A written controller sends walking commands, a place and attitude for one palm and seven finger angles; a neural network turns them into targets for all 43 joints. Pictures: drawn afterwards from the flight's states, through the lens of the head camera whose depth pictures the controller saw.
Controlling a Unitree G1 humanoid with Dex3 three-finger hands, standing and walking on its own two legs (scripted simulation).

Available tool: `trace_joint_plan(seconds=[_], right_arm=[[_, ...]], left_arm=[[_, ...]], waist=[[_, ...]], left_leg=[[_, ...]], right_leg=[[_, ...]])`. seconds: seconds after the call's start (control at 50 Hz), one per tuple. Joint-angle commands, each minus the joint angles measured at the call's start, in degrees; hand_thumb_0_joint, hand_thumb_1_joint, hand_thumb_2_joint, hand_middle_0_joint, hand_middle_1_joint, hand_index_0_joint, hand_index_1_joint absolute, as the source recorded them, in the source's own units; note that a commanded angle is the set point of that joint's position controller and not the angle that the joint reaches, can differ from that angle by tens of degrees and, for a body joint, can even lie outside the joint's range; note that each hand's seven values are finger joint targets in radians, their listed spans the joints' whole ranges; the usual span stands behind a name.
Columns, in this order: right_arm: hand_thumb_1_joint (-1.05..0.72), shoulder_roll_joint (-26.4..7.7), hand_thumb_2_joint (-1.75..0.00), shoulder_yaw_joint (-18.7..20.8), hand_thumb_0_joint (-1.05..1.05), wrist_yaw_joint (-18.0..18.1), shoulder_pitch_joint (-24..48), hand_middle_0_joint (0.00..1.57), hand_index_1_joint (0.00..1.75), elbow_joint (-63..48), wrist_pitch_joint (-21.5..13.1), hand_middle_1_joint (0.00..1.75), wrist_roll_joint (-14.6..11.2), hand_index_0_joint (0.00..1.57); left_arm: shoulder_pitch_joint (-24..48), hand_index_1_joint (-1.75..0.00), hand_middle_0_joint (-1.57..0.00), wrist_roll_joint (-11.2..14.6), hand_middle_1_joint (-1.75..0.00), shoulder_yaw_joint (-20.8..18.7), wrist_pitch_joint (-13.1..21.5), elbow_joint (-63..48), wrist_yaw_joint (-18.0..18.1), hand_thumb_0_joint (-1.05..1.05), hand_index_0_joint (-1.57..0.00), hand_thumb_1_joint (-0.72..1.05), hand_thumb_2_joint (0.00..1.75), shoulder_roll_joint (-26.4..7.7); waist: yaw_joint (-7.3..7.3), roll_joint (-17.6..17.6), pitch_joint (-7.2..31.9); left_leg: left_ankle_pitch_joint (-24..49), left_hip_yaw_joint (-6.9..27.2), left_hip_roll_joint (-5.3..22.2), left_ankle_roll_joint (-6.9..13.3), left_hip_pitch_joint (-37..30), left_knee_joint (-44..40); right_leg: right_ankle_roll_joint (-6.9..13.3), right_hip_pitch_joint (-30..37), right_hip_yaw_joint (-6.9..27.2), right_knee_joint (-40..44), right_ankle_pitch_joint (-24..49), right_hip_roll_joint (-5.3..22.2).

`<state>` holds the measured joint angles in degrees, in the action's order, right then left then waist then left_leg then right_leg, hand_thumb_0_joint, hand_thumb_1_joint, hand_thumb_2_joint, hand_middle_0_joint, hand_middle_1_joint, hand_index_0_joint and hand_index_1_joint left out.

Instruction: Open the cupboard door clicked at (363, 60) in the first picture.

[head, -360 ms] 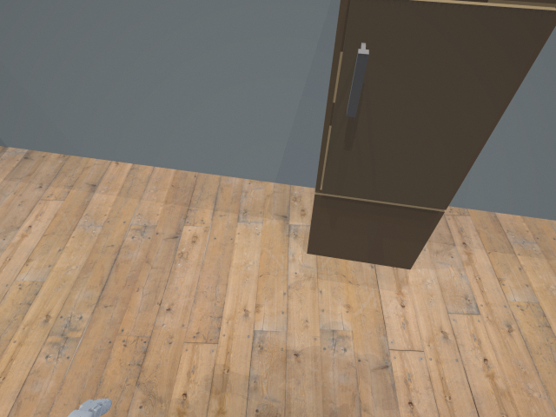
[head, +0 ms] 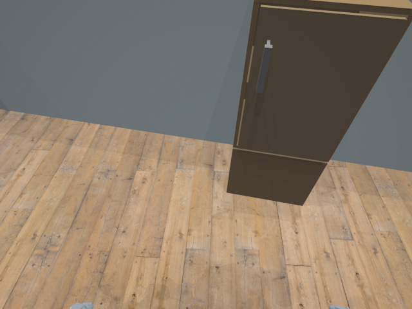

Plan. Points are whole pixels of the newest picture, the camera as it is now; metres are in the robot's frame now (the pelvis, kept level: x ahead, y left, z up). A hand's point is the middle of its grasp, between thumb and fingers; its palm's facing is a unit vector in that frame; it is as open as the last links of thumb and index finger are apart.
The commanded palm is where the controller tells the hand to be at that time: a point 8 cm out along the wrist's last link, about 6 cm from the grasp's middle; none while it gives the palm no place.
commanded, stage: stand and wait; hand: left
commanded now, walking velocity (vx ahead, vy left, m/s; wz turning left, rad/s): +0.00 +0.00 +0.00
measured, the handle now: (263, 67) +0.83 -0.14 +0.07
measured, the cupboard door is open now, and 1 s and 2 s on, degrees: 0 0 0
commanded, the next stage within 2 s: look at it before walking up in 0.58 s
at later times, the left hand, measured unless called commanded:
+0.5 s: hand out of the picture +0.05 +0.24 -0.15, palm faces -0.03 -0.94 -0.34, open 7.4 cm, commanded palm none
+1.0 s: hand out of the picture +0.05 +0.24 -0.15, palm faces -0.03 -0.94 -0.33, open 7.4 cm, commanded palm none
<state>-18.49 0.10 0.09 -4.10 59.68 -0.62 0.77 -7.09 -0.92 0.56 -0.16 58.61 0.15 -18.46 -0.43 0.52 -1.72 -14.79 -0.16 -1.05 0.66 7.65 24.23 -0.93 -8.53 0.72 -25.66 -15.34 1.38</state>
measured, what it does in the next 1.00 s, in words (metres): stands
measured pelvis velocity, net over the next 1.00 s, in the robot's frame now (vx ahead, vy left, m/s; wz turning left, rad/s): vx -0.02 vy -0.01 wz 0.00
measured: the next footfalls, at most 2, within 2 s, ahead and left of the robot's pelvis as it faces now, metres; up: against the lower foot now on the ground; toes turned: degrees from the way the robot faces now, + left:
none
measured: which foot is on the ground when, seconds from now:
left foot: down 0.00-1.00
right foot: down 0.00-1.00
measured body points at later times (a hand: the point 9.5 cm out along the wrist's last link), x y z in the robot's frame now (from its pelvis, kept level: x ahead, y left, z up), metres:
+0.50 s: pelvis -0.02 -0.01 +0.00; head -0.02 -0.01 +0.45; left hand +0.05 +0.29 -0.13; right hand +0.05 -0.30 -0.13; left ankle -0.02 +0.11 -0.74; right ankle -0.02 -0.13 -0.74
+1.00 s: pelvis -0.02 -0.01 +0.00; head -0.01 -0.01 +0.45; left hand +0.06 +0.29 -0.13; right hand +0.06 -0.30 -0.13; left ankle -0.02 +0.11 -0.74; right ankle -0.02 -0.13 -0.74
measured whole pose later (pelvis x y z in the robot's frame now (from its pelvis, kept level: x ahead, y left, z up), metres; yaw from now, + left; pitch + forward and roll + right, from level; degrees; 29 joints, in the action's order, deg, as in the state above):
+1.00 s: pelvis -0.02 -0.01 +0.00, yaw +0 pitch -2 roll +0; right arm -19.2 0.1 -0.1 -6.3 64.3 -0.7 0.5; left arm -7.7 -0.9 0.3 0.3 62.4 0.0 -19.1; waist -0.1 0.2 -2.4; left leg -11.2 -0.1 -0.2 -0.1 7.1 20.3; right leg -0.3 -8.1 0.6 -21.8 -11.6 0.6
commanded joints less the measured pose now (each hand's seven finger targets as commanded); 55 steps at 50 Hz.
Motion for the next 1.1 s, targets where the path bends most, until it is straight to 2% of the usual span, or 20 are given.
trace_joint_plan(seconds=[0.0, 0.3, 0.46, 0.56, 0.58, 0.64, 0.72, 0.8, 0.94, 1.08], right_arm=[[-0.90, -12.0, -0.90, 2.5, 0.00, 0.9, 2.4, 0.20, 0.30, -3.2, -1.4, 0.30, -0.1, 0.20], [-0.90, -12.3, -0.90, 2.1, 0.00, 0.6, 0.8, 0.20, 0.30, 0.0, -1.2, 0.30, -0.2, 0.20], [-0.90, -12.4, -0.90, 2.0, 0.00, 0.6, 0.1, 0.20, 0.30, 0.6, -1.3, 0.30, -0.2, 0.20], [-0.90, -12.3, -0.90, 2.0, 0.00, 0.5, 0.4, 0.20, 0.30, 0.7, -1.3, 0.30, -0.2, 0.20], [-0.90, -12.3, -0.90, 2.0, 0.00, 0.5, 0.1, 0.20, 0.30, 0.8, -1.3, 0.30, -0.2, 0.20], [-0.90, -12.2, -0.90, 2.1, 0.00, 0.5, -0.1, 0.20, 0.30, 0.6, -1.3, 0.30, -0.2, 0.20], [-0.90, -12.3, -0.90, 2.1, 0.00, 0.6, -0.2, 0.20, 0.30, 0.7, -1.6, 0.30, -0.3, 0.20], [-0.90, -12.4, -0.90, 2.0, 0.00, 0.6, 0.3, 0.20, 0.30, 0.8, -1.5, 0.30, -0.3, 0.20], [-0.90, -12.4, -0.90, 2.0, 0.00, 0.6, 0.4, 0.20, 0.30, 0.8, -1.4, 0.30, -0.3, 0.20], [-0.90, -12.7, -0.90, 2.0, 0.00, 0.7, 0.4, 0.20, 0.30, 0.7, -1.6, 0.30, -0.3, 0.20]], left_arm=[[2.1, -0.30, -0.20, 0.3, -0.30, -2.8, 1.6, -3.4, 0.8, 0.00, -0.20, 0.90, 0.90, -12.5], [1.6, -0.30, -0.20, 0.4, -0.30, -2.5, 1.7, -0.5, 0.6, 0.00, -0.20, 0.90, 0.90, -12.8], [1.7, -0.30, -0.20, 0.3, -0.30, -2.5, 1.7, -0.1, 0.6, 0.00, -0.20, 0.90, 0.90, -12.6], [1.7, -0.30, -0.20, 0.3, -0.30, -2.5, 1.6, 0.0, 0.5, 0.00, -0.20, 0.90, 0.90, -12.5], [1.6, -0.30, -0.20, 0.2, -0.30, -2.5, 1.6, -0.1, 0.5, 0.00, -0.20, 0.90, 0.90, -12.6], [1.6, -0.30, -0.20, 0.2, -0.30, -2.6, 1.8, -0.2, 0.5, 0.00, -0.20, 0.90, 0.90, -12.5], [1.5, -0.30, -0.20, 0.3, -0.30, -2.6, 1.9, -0.1, 0.6, 0.00, -0.20, 0.90, 0.90, -12.4], [1.7, -0.30, -0.20, 0.2, -0.30, -2.6, 1.7, 0.0, 0.5, 0.00, -0.20, 0.90, 0.90, -12.4], [1.6, -0.30, -0.20, 0.2, -0.30, -2.5, 1.8, 0.2, 0.5, 0.00, -0.20, 0.90, 0.90, -12.6], [1.5, -0.30, -0.20, 0.3, -0.30, -2.6, 1.9, 0.3, 0.5, 0.00, -0.20, 0.90, 0.90, -12.7]], waist=[[0.28, -0.4, 5.6], [0.29, -0.1, 2.5], [0.38, 0.1, 2.7], [0.16, -0.5, 1.2], [0.32, 0.3, 1.8], [0.39, 0.3, 2.5], [0.30, -0.4, 4.3], [0.20, -0.9, 2.8], [0.27, -0.4, 2.6], [0.28, -0.4, 4.3]], left_leg=[[16.4, 4.7, 7.1, 1.3, -1.4, -3.3], [8.3, 5.6, 7.1, 0.9, 0.2, -6.2], [8.4, 6.0, 7.4, 0.9, 0.2, -6.8], [6.1, 6.0, 7.3, 0.9, 1.1, -7.4], [6.3, 6.1, 7.3, 0.9, 0.8, -7.4], [7.0, 6.0, 7.3, 0.8, 0.4, -7.0], [10.6, 6.0, 7.7, 0.9, -0.5, -6.6], [9.7, 5.9, 7.8, 0.8, 0.0, -7.3], [9.4, 5.7, 7.6, 0.8, -0.6, -7.3], [12.5, 5.8, 7.9, 0.8, -1.8, -7.1]], right_leg=[[2.8, 1.8, 4.1, 3.3, 16.9, 5.7], [2.8, 0.1, 5.6, 7.3, 7.9, 5.7], [2.8, 0.0, 5.5, 7.5, 7.4, 5.6], [2.6, -1.1, 5.7, 8.1, 4.7, 5.5], [2.6, -1.0, 5.8, 8.1, 4.6, 5.4], [2.7, -0.9, 6.0, 8.1, 5.2, 5.5], [2.7, 0.7, 5.3, 7.0, 9.8, 5.5], [2.5, 0.3, 5.1, 7.3, 9.0, 5.4], [2.6, -0.2, 5.4, 7.8, 9.0, 5.5], [2.6, 1.1, 5.1, 7.2, 12.1, 5.6]])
